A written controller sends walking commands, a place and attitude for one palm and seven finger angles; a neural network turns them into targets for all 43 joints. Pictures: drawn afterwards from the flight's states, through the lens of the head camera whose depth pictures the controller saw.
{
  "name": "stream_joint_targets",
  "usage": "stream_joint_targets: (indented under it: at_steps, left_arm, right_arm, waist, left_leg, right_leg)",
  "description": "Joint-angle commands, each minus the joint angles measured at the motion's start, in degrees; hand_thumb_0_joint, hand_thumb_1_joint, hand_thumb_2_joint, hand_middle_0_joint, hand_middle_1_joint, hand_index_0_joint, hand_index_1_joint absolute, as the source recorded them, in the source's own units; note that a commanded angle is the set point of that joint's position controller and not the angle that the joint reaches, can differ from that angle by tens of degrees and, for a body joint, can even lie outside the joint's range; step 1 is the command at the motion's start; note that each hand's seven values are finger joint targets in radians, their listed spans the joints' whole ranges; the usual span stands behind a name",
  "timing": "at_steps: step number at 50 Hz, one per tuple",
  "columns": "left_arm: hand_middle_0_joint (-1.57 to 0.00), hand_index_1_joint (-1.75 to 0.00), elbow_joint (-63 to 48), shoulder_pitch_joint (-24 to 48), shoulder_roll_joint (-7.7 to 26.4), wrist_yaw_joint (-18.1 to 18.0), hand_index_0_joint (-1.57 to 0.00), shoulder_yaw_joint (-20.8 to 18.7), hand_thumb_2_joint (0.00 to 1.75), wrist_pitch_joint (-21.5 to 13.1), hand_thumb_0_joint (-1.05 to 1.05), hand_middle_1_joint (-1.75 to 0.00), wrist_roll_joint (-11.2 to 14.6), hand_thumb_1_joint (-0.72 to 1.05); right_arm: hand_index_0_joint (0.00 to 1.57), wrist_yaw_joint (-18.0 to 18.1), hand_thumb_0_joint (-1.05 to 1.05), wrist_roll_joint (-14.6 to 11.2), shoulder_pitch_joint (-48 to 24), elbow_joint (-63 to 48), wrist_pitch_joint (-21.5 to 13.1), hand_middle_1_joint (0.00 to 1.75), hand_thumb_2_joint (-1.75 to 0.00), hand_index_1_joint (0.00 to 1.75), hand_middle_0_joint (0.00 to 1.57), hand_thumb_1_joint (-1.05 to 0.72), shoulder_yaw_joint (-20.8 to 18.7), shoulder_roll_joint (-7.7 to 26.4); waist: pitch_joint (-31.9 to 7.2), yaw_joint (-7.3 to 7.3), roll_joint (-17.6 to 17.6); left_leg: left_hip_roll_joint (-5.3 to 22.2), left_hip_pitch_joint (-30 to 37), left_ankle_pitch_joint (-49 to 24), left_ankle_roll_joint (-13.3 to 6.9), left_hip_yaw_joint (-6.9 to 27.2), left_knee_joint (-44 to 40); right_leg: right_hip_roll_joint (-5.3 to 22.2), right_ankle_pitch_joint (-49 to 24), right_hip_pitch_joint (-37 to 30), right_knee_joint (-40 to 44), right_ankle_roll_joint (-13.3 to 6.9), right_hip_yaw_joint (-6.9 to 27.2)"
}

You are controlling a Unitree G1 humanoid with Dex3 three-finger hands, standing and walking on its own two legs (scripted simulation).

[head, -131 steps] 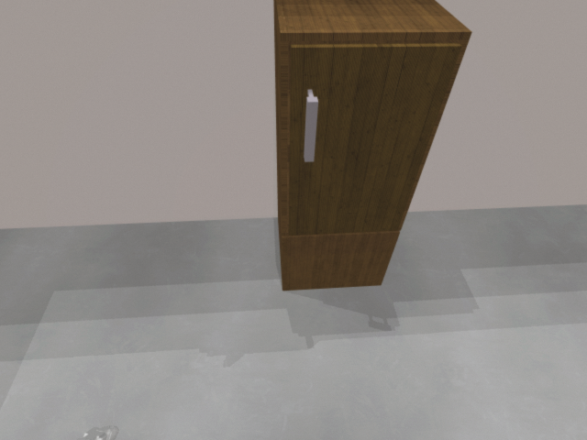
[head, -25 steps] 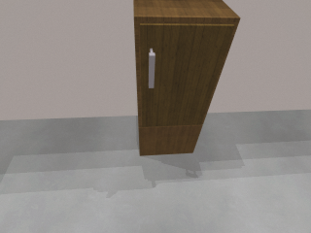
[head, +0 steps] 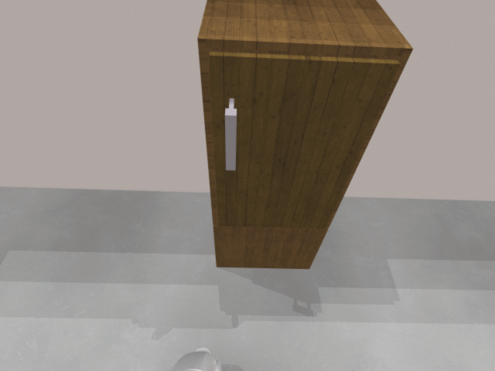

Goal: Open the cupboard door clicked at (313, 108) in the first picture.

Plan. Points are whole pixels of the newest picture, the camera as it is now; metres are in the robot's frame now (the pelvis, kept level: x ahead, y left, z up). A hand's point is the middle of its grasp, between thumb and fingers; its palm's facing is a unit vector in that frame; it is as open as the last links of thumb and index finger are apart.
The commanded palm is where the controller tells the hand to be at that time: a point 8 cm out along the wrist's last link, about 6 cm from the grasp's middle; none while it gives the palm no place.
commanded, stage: come to a stop and stand still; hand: left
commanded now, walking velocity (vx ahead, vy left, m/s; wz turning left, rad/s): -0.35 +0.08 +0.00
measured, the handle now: (231, 135) +0.58 +0.10 +0.03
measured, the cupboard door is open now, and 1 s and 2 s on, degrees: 0 0 0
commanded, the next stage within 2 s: look again from close up in 1.42 s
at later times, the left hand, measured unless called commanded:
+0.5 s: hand out of the picture +0.10 +0.14 -0.17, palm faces +0.04 -0.96 -0.28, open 7.3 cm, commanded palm none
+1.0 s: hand out of the picture -0.04 +0.16 -0.17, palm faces +0.12 -0.97 -0.22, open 7.4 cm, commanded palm none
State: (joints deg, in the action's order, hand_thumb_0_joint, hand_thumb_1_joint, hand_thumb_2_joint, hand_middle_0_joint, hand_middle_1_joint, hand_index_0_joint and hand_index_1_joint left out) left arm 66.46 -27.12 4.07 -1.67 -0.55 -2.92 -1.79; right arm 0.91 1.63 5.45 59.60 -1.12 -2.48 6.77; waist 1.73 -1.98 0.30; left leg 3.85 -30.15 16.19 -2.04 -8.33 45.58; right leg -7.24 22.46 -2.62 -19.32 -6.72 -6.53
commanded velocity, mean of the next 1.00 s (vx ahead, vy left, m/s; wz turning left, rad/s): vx -0.07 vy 0.08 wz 0.00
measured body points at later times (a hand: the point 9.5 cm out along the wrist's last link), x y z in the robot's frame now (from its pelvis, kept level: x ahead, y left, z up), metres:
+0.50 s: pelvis +0.03 -0.07 -0.01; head +0.05 -0.08 +0.44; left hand +0.09 +0.19 -0.14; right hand +0.10 -0.31 -0.16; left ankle +0.11 +0.06 -0.72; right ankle +0.02 -0.19 -0.73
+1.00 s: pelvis -0.01 -0.03 +0.00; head +0.00 -0.02 +0.45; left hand -0.05 +0.21 -0.16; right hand +0.06 -0.28 -0.14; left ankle -0.02 +0.09 -0.73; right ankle +0.02 -0.19 -0.72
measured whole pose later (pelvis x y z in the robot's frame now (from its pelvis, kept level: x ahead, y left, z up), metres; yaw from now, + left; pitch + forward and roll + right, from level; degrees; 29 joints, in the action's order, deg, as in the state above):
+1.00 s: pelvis -0.01 -0.03 +0.00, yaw +1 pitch -1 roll +0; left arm 60.5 -19.7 10.8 -1.7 -3.1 2.6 -1.4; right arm 0.5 1.0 12.6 57.7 1.2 -2.7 11.2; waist 1.2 -2.6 1.6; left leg 1.5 -12.7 15.0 0.4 -2.1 30.2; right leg 5.6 17.0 18.0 -33.8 2.4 -2.1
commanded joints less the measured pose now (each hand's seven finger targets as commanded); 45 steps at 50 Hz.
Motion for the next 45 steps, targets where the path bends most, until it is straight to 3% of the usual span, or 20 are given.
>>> stream_joint_targets:
  at_steps: [1, 2, 3, 4, 7, 9, 15, 20, 22, 23, 24, 25, 26, 27, 30, 33, 37, 40, 43, 45]
  left_arm:
    - [-0.2, -0.3, -2.3, -3.4, 8.7, -0.8, -0.2, -2.0, 0.9, -0.2, 0.0, -0.3, 0.8, 0.9]
    - [-0.2, -0.3, -3.1, -3.3, 7.8, -0.9, -0.2, -2.0, 0.9, 0.0, 0.0, -0.3, 1.7, 0.9]
    - [-0.2, -0.3, -4.4, -5.1, 5.4, -1.2, -0.2, -1.5, 0.9, 0.1, 0.0, -0.3, 3.0, 0.9]
    - [-0.2, -0.3, -5.7, -4.4, 7.9, -1.8, -0.2, -2.0, 0.9, 1.0, 0.0, -0.3, 2.4, 0.9]
    - [-0.2, -0.3, -6.4, -0.5, 5.6, -1.3, -0.2, -2.7, 0.9, 3.6, 0.0, -0.3, 0.7, 0.9]
    - [-0.2, -0.3, -5.6, -2.0, 4.7, -1.1, -0.2, -2.7, 0.9, 5.0, 0.0, -0.3, 0.9, 0.9]
    - [-0.2, -0.3, -8.9, 2.8, 6.9, -0.8, -0.2, -4.2, 0.9, 6.5, 0.0, -0.3, 0.7, 0.9]
    - [-0.2, -0.3, -11.7, 8.2, 7.8, -0.3, -0.2, -3.7, 0.9, 5.5, 0.0, -0.3, 0.6, 0.9]
    - [-0.2, -0.3, -10.9, 5.6, 8.6, -0.3, -0.2, -3.6, 0.9, 4.6, 0.0, -0.3, 0.6, 0.9]
    - [-0.2, -0.3, -10.6, 4.1, 10.5, -0.4, -0.2, -3.7, 0.9, 4.0, 0.0, -0.3, 0.2, 0.9]
    - [-0.2, -0.3, -11.4, 6.2, 16.1, -0.8, -0.2, -4.1, 0.9, 2.8, 0.0, -0.3, -0.6, 0.9]
    - [-0.2, -0.3, -12.7, 7.9, 20.0, -0.8, -0.2, -4.3, 0.9, 3.0, 0.0, -0.3, -0.1, 0.9]
    - [-0.2, -0.3, -13.0, 7.6, 19.5, -0.8, -0.2, -3.9, 0.9, 3.2, 0.0, -0.3, 0.0, 0.9]
    - [-0.2, -0.3, -12.7, 9.7, 19.1, -1.2, -0.2, -4.7, 0.9, 2.8, 0.0, -0.3, -0.1, 0.9]
    - [-0.2, -0.3, -13.5, 12.5, 16.0, -1.3, -0.2, -4.1, 0.9, 2.6, 0.0, -0.3, 0.3, 0.9]
    - [-0.2, -0.3, -12.8, 8.7, 15.8, -1.4, -0.2, -4.4, 0.9, 2.2, 0.0, -0.3, 0.5, 0.9]
    - [-0.2, -0.3, -11.2, 4.3, 15.9, -1.6, -0.2, -4.6, 0.9, 2.2, 0.0, -0.3, 0.2, 0.9]
    - [-0.2, -0.3, -11.0, 3.9, 16.3, -1.3, -0.2, -4.6, 0.9, 2.5, 0.0, -0.3, -0.4, 0.9]
    - [-0.2, -0.3, -10.7, 5.7, 17.0, -0.8, -0.2, -4.8, 0.9, 3.0, 0.0, -0.3, -0.8, 0.9]
    - [-0.2, -0.3, -10.6, 8.2, 17.1, -0.6, -0.2, -4.8, 0.9, 3.4, 0.0, -0.3, -0.4, 0.9]
  right_arm:
    - [0.2, 2.4, 0.0, -0.2, 14.3, 1.8, -1.4, 0.3, -0.9, 0.3, 0.2, -0.9, -0.6, 5.4]
    - [0.2, 3.4, 0.0, 0.1, 20.6, 2.6, -1.3, 0.3, -0.9, 0.3, 0.2, -0.9, -1.2, 8.9]
    - [0.2, 3.8, 0.0, -0.5, 25.0, 2.9, -1.2, 0.3, -0.9, 0.3, 0.2, -0.9, -1.6, 12.4]
    - [0.2, 3.4, 0.0, -2.1, 21.6, 1.8, -0.4, 0.3, -0.9, 0.3, 0.2, -0.9, -0.8, 12.0]
    - [0.2, 3.7, 0.0, -1.5, 7.4, -1.3, -1.0, 0.3, -0.9, 0.3, 0.2, -0.9, 0.7, 6.2]
    - [0.2, 3.0, 0.0, -1.1, 3.6, -2.0, -0.5, 0.3, -0.9, 0.3, 0.2, -0.9, 0.8, 6.0]
    - [0.2, 1.5, 0.0, -0.4, 2.0, -4.8, 1.6, 0.3, -0.9, 0.3, 0.2, -0.9, -1.7, 10.4]
    - [0.2, 0.8, 0.0, 0.2, 3.4, -4.9, 2.7, 0.3, -0.9, 0.3, 0.2, -0.9, -3.2, 12.3]
    - [0.2, 0.4, 0.0, -0.1, 3.9, -4.7, 3.0, 0.3, -0.9, 0.3, 0.2, -0.9, -3.2, 12.2]
    - [0.2, 0.0, 0.0, -0.5, 5.3, -4.8, 3.2, 0.3, -0.9, 0.3, 0.2, -0.9, -3.0, 10.5]
    - [0.2, -0.4, 0.0, -0.9, 8.1, -5.5, 3.4, 0.3, -0.9, 0.3, 0.2, -0.9, -2.3, 6.0]
    - [0.2, -0.2, 0.0, -0.7, 6.0, -7.1, 3.8, 0.3, -0.9, 0.3, 0.2, -0.9, -2.3, 6.0]
    - [0.2, -0.2, 0.0, -0.3, 5.3, -7.2, 4.6, 0.3, -0.9, 0.3, 0.2, -0.9, -2.6, 7.5]
    - [0.2, -0.3, 0.0, -0.1, 4.5, -7.0, 5.2, 0.3, -0.9, 0.3, 0.2, -0.9, -2.6, 7.5]
    - [0.2, -1.1, 0.0, 0.2, 7.5, -4.9, 5.1, 0.3, -0.9, 0.3, 0.2, -0.9, -3.0, 9.2]
    - [0.2, -1.4, 0.0, 0.1, 8.0, -4.7, 4.6, 0.3, -0.9, 0.3, 0.2, -0.9, -2.8, 9.3]
    - [0.2, -1.3, 0.0, 0.1, 5.4, -5.8, 4.2, 0.3, -0.9, 0.3, 0.2, -0.9, -2.1, 8.4]
    - [0.2, -1.3, 0.0, -0.3, 4.8, -6.0, 3.8, 0.3, -0.9, 0.3, 0.2, -0.9, -1.6, 7.6]
    - [0.2, -1.2, 0.0, -1.0, 6.2, -5.6, 2.9, 0.3, -0.9, 0.3, 0.2, -0.9, -1.1, 6.7]
    - [0.2, -0.8, 0.0, -1.2, 11.3, -3.8, 2.4, 0.3, -0.9, 0.3, 0.2, -0.9, -0.8, 6.5]
  waist:
    - [-2.9, 7.54, 1.5]
    - [-8.1, 10.03, -2.1]
    - [-13.7, 9.42, -13.4]
    - [-10.9, 6.69, -4.9]
    - [4.8, 1.27, -5.7]
    - [2.9, -1.26, -3.6]
    - [-4.4, -0.17, -9.7]
    - [-5.1, 1.61, -13.9]
    - [-5.3, 0.04, -10.1]
    - [-5.7, -0.58, -3.8]
    - [-3.3, 0.91, 11.1]
    - [-1.0, 0.38, 16.1]
    - [-1.4, 0.39, 9.5]
    - [-0.1, 0.85, 14.3]
    - [2.9, 2.27, 10.1]
    - [-0.7, 0.4, 10.2]
    - [-1.7, -1.7, 9.3]
    - [-1.1, -2.07, 10.3]
    - [-1.3, -1.48, 13.4]
    - [-2.4, 1.15, 13.3]
  left_leg:
    - [-3.7, 20.0, -15.0, -2.6, -0.4, -14.6]
    - [7.5, 34.6, -41.9, -8.2, 10.9, -13.6]
    - [24.8, 43.4, -76.7, -18.6, 29.4, -16.1]
    - [25.8, 34.2, -72.1, -19.7, 27.6, -19.8]
    - [17.5, 11.8, -46.5, -12.2, 15.8, -27.8]
    - [12.9, 10.2, -45.6, -9.0, 8.9, -27.0]
    - [11.6, 13.6, -36.1, -8.7, 6.7, -24.5]
    - [11.8, 16.0, -20.9, -7.7, 10.4, -23.1]
    - [9.7, 12.6, -10.9, -4.7, 9.6, -19.2]
    - [6.1, 10.8, -4.2, -1.8, 7.3, -13.6]
    - [-0.7, 3.9, 8.7, 2.3, 4.3, -3.0]
    - [-3.6, 1.0, 16.5, 3.4, 7.1, 5.0]
    - [-3.3, 3.1, 14.4, 3.2, 10.7, 10.6]
    - [-3.2, 0.8, 12.1, 3.2, 12.0, 14.7]
    - [-2.8, -1.9, 2.3, 4.0, 11.8, 21.6]
    - [-3.2, -4.1, 0.2, 5.3, 10.9, 20.1]
    - [-2.4, -4.2, 2.7, 5.9, 9.9, 14.8]
    - [-2.1, 0.7, 6.3, 5.4, 7.9, 6.2]
    - [-3.3, 9.4, 8.3, 4.1, 5.7, -5.2]
    - [-4.2, 18.1, 2.2, 3.5, 4.2, -14.8]
  right_leg:
    - [13.9, -74.3, 6.2, -19.9, 3.7, 6.4]
    - [10.3, -57.3, 17.8, -34.4, 8.1, 4.5]
    - [3.7, 7.1, 31.3, -55.9, 10.5, 4.8]
    - [5.5, 13.3, 27.2, -58.3, 7.0, 11.7]
    - [10.3, 5.7, 25.2, -51.3, 8.2, 11.3]
    - [10.2, 1.5, 22.5, -46.2, 8.8, 8.8]
    - [9.3, 0.0, 24.0, -43.7, 9.8, 5.5]
    - [9.5, 3.0, 20.6, -27.2, 8.7, 3.2]
    - [9.2, -4.9, 13.6, -14.1, 8.6, 2.6]
    - [11.3, -11.4, 10.1, -4.9, 8.5, 4.9]
    - [23.4, -17.8, 10.4, 3.3, 5.4, 19.1]
    - [32.0, -30.1, 16.0, 3.5, 1.4, 27.4]
    - [32.0, -28.8, 19.8, 3.4, -0.9, 23.5]
    - [30.3, -24.5, 20.2, 4.4, -0.7, 24.2]
    - [25.5, -21.8, 18.5, 2.8, 0.9, 17.4]
    - [24.9, -21.7, 10.0, 2.0, 0.9, 16.3]
    - [26.4, -22.4, 5.5, 1.5, -0.8, 17.5]
    - [26.3, -17.5, 8.3, 2.8, -1.7, 17.8]
    - [25.0, -15.4, 12.9, 3.0, -1.6, 16.7]
    - [22.5, -13.0, 17.2, 0.5, 0.5, 14.0]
